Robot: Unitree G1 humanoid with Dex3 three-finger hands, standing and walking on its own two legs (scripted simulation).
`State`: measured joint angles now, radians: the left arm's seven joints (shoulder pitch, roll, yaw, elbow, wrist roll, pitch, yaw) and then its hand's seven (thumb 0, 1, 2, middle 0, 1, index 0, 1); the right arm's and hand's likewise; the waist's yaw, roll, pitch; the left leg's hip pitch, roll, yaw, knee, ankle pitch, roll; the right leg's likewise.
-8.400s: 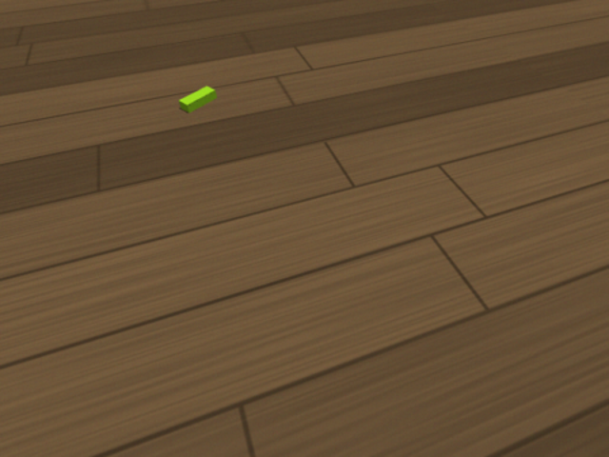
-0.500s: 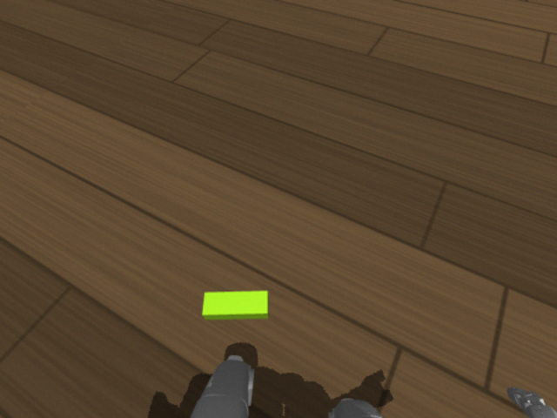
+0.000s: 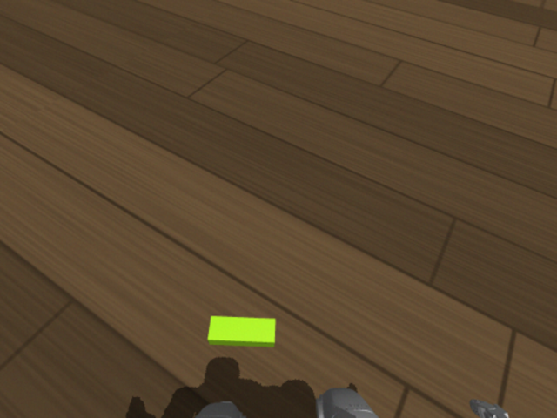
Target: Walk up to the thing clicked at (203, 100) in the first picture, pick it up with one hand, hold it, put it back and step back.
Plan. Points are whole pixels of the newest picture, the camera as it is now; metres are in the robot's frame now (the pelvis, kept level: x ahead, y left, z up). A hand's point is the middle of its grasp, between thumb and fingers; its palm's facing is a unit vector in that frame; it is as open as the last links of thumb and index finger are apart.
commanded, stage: walk up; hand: left
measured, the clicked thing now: (242, 331) +0.46 +0.13 -0.72
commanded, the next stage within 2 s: stand in 0.70 s
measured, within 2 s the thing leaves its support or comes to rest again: neither
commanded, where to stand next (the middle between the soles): +0.05 -0.02 m, yaw +0 degrees
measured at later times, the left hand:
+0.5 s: hand out of the picture +0.04 +0.21 -0.12, palm faces -0.02 -0.89 -0.46, open 7.4 cm
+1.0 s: hand out of the picture +0.01 +0.26 -0.14, palm faces -0.02 -0.94 -0.33, open 7.4 cm
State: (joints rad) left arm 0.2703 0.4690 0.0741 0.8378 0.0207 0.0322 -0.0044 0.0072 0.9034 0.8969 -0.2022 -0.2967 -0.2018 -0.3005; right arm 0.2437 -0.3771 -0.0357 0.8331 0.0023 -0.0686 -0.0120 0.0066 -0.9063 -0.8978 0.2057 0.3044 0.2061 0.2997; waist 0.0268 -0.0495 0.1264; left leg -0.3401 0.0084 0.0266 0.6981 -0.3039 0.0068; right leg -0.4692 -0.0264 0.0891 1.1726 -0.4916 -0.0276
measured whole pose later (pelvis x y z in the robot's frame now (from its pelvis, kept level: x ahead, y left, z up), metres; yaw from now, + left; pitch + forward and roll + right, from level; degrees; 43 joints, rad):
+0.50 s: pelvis -0.06 -0.05 +0.00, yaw +0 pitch -2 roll +1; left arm 0.20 0.34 0.05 0.83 0.04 -0.05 0.01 0.00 0.90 0.90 -0.21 -0.30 -0.21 -0.30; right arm 0.21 -0.45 -0.06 0.87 -0.03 0.04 0.02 0.01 -0.91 -0.90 0.20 0.30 0.20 0.30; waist 0.00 0.08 0.13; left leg -0.51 -0.05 -0.10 1.22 -0.43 0.00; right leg -0.40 -0.03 0.05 0.78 -0.37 -0.03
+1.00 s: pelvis -0.04 +0.01 +0.02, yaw +0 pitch -4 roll +0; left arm 0.24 0.35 0.02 1.01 0.02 -0.03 -0.01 0.01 0.90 0.90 -0.20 -0.30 -0.20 -0.30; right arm 0.22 -0.35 -0.03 0.99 0.00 -0.02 0.01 0.01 -0.91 -0.90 0.20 0.30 0.20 0.30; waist 0.00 -0.01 0.07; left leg -0.22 0.01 0.02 0.57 -0.28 0.00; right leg -0.25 0.00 0.02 0.55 -0.24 0.00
